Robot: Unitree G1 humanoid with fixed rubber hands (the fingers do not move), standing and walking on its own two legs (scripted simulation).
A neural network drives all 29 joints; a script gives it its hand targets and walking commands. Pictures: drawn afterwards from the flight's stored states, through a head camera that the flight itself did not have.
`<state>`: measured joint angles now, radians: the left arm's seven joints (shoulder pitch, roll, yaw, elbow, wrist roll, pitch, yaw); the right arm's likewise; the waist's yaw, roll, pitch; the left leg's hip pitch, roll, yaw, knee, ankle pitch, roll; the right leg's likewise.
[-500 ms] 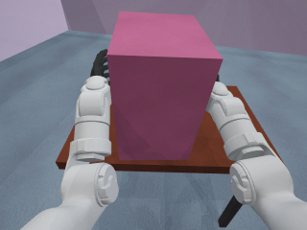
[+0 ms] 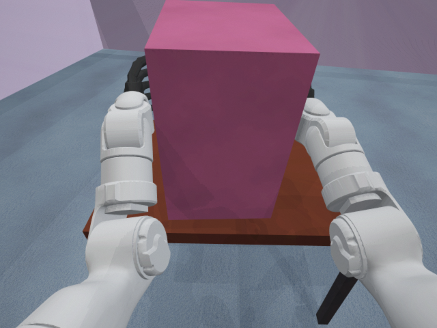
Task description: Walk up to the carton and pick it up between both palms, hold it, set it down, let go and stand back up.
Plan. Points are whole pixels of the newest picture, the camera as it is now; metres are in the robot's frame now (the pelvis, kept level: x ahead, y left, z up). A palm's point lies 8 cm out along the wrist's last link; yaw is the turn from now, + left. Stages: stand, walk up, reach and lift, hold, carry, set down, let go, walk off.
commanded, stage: reach and lift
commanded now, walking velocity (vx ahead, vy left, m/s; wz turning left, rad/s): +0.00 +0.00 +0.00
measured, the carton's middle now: (220, 113) +0.40 -0.02 +0.25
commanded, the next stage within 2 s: hold in 1.00 s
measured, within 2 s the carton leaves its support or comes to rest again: neither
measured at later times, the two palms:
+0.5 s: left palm (119, 94) +0.40 +0.14 +0.30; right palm (291, 89) +0.39 -0.14 +0.29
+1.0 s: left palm (118, 84) +0.39 +0.14 +0.32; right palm (297, 79) +0.38 -0.14 +0.31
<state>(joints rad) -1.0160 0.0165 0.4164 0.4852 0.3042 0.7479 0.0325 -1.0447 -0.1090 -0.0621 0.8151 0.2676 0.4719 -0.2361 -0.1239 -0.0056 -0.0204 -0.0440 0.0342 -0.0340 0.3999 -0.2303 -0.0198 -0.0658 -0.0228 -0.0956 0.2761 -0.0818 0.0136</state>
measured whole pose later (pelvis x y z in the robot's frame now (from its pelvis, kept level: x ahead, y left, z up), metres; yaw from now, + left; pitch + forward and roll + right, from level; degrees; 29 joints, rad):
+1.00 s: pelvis +0.01 -0.01 +0.00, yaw +1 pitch -5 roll -2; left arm -1.07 0.07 0.42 0.50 0.26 0.85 0.02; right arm -1.16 -0.16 0.02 0.84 0.41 0.61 -0.31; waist -0.09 0.02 -0.11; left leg -0.09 0.05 -0.07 0.43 -0.25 -0.03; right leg -0.09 0.01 -0.08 0.29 -0.10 0.00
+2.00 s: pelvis +0.01 -0.01 +0.00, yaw +2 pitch -4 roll -2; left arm -1.14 0.10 0.42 0.58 0.24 0.86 0.02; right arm -1.25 -0.18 0.02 0.92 0.43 0.65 -0.32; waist -0.08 0.02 -0.15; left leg -0.12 0.04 -0.10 0.43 -0.25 -0.03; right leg -0.11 0.01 -0.06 0.28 -0.10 0.00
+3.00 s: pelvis +0.01 -0.01 +0.00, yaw +2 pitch -3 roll -2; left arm -1.15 0.11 0.41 0.61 0.24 0.85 0.02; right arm -1.25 -0.18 0.02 0.94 0.43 0.65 -0.32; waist -0.09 0.02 -0.17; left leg -0.13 0.03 -0.11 0.43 -0.24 -0.04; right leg -0.12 0.02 -0.04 0.27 -0.10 0.00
